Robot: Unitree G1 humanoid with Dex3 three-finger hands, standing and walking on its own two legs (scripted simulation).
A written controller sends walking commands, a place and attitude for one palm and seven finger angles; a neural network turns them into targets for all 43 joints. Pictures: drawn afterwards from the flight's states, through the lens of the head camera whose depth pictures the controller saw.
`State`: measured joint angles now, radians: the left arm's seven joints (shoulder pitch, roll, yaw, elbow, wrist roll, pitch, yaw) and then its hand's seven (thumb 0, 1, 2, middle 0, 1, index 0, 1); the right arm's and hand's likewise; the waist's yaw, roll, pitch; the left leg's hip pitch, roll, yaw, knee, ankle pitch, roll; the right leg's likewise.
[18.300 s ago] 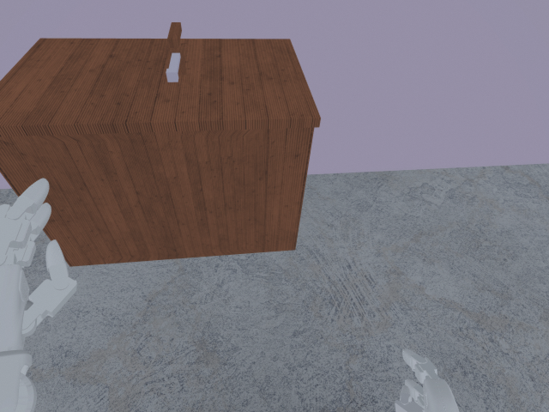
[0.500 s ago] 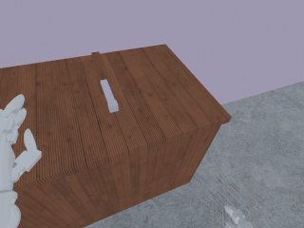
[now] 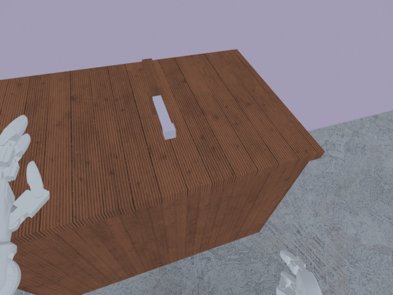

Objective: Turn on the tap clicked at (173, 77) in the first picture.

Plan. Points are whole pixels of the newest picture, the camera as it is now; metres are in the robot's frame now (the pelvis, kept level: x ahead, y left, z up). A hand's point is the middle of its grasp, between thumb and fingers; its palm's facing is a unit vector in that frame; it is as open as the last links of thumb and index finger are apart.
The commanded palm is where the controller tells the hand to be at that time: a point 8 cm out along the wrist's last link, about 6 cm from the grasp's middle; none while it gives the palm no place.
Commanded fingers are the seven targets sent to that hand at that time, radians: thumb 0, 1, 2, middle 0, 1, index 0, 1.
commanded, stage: shuffle to correct the standing spot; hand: left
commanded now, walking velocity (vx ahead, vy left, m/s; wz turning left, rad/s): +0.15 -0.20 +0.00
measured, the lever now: (169, 131) +0.46 +0.12 +0.04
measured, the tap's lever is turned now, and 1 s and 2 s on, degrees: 0 0 0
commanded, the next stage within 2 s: come to a stop and stand still in 1.08 s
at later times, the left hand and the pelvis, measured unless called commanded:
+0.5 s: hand (109, 163) +0.27 +0.17 +0.17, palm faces +0.35 -0.85 -0.39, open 7.4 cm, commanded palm +0.20 +0.21 +0.18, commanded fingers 0.00 0.90 0.90 -0.20 -0.30 -0.20 -0.30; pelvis +0.04 -0.07 +0.00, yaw +0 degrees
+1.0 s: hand (182, 143) +0.31 +0.07 +0.18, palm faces +0.41 -0.85 -0.33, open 7.4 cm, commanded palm +0.25 +0.10 +0.18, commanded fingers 0.00 0.90 0.90 -0.20 -0.30 -0.20 -0.30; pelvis +0.10 -0.19 +0.00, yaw +3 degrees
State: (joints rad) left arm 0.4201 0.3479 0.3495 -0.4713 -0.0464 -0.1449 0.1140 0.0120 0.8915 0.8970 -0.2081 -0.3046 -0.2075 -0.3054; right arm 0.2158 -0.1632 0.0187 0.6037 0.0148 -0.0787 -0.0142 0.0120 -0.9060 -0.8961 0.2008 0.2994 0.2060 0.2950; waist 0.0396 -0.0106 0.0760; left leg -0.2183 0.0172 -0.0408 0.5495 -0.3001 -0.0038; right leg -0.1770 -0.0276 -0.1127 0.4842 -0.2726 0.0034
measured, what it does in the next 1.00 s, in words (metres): steps to the right: right foot, then left foot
